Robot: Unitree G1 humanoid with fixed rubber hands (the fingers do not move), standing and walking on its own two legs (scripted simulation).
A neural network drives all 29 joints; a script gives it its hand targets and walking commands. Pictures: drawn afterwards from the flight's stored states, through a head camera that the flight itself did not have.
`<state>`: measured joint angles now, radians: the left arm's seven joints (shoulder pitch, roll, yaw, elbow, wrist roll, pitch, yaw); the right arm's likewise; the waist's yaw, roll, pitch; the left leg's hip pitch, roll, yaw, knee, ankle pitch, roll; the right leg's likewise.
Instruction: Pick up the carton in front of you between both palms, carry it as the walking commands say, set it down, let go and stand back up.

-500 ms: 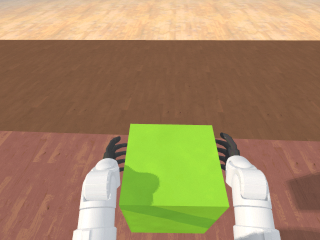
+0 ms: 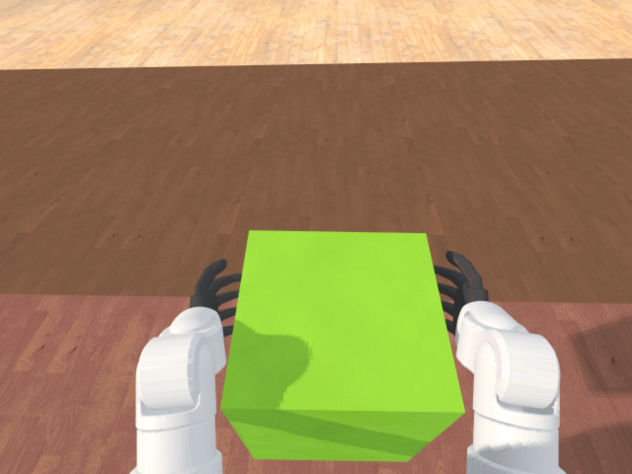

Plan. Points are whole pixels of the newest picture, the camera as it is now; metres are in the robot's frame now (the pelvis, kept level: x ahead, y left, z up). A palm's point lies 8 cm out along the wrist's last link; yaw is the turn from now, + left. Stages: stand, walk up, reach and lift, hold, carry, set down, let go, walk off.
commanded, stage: carry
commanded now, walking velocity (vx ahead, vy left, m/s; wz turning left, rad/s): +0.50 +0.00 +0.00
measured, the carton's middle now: (333, 354) +0.27 -0.01 +0.02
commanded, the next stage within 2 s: none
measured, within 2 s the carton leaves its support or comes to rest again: neither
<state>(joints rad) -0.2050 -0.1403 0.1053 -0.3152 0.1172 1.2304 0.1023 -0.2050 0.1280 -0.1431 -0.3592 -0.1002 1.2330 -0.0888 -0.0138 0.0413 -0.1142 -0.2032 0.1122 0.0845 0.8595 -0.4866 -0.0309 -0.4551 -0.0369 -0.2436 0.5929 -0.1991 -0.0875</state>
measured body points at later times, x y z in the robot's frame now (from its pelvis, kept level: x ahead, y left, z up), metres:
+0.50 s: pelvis +0.33 +0.03 +0.01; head +0.34 +0.03 +0.46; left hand +0.61 +0.16 +0.06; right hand +0.60 -0.14 +0.07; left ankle +0.39 +0.09 -0.72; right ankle +0.15 -0.08 -0.63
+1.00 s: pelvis +0.67 -0.04 +0.01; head +0.68 -0.05 +0.46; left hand +0.95 +0.12 +0.09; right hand +0.96 -0.18 +0.09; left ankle +0.52 +0.09 -0.62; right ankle +0.72 -0.10 -0.72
